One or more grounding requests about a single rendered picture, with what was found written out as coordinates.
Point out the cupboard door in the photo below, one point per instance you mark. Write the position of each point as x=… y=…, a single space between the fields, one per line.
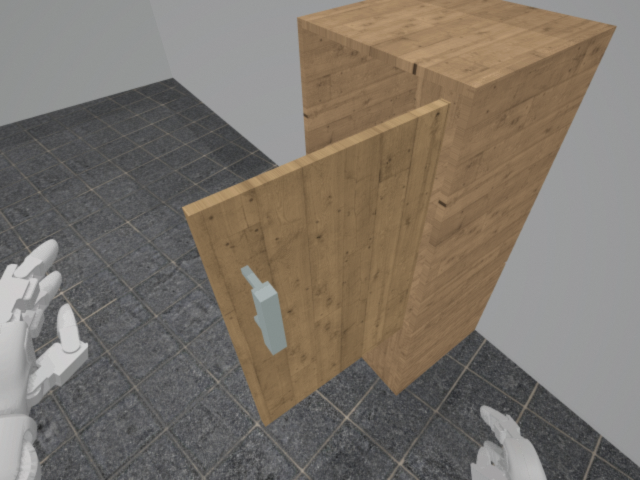
x=337 y=234

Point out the handle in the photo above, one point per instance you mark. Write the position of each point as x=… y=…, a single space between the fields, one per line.
x=268 y=317

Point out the robot left hand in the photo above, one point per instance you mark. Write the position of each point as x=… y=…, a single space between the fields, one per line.
x=24 y=296

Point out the left robot forearm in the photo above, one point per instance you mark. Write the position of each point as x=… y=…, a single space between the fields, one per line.
x=18 y=458

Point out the robot right hand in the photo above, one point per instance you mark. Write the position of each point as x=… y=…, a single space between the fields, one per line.
x=518 y=460

